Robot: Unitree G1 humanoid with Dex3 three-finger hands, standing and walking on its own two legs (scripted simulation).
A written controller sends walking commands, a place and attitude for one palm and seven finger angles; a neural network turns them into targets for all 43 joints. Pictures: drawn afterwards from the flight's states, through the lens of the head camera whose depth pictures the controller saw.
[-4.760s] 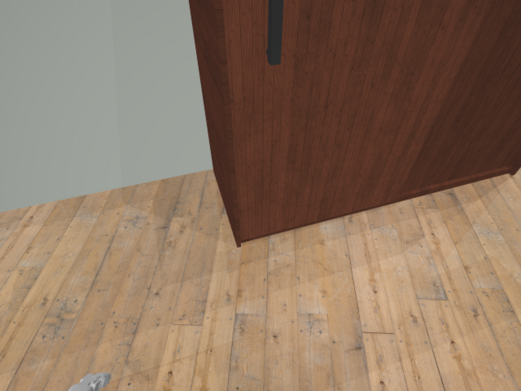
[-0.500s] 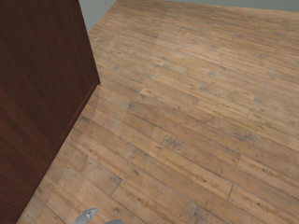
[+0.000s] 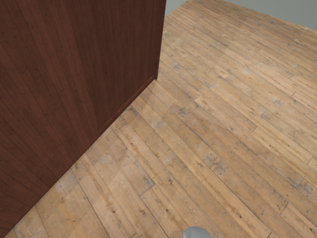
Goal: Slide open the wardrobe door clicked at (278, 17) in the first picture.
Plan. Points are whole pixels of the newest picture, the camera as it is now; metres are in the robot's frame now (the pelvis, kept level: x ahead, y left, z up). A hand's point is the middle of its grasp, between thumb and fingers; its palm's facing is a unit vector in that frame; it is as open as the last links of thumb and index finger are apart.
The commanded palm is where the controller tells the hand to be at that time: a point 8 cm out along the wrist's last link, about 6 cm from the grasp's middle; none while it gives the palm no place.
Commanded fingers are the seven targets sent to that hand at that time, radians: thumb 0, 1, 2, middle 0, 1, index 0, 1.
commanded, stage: turn to face it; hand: left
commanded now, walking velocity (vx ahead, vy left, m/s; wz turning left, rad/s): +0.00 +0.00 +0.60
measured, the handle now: out of the picture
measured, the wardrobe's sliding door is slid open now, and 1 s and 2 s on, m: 0.00 0.00 0.00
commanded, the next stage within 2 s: take the last steps up to it in 1.60 s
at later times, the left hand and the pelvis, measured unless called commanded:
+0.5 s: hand out of the picture +0.01 +0.15 -0.15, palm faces +0.32 -0.90 -0.28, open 7.4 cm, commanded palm none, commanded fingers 0.00 0.90 0.90 -0.20 -0.30 -0.20 -0.30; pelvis -0.03 -0.07 +0.00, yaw +19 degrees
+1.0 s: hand out of the picture -0.14 +0.21 -0.17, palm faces +0.60 -0.76 -0.26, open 7.4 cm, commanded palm none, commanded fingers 0.00 0.90 0.90 -0.20 -0.30 -0.20 -0.30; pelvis -0.07 -0.02 +0.00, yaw +36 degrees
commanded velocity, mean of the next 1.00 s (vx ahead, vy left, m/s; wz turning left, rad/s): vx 0.00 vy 0.00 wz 0.60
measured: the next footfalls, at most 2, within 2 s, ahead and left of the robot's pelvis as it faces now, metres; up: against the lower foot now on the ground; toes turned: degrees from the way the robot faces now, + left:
right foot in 0.36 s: +0.04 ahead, -0.17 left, +0.00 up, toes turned +13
left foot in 0.78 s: -0.08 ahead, +0.09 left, +0.00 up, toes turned +35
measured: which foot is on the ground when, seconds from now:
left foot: down 0.00-0.36, up 0.38-0.76, down 0.78-1.00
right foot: up 0.00-0.34, down 0.36-0.78, up 0.80-1.00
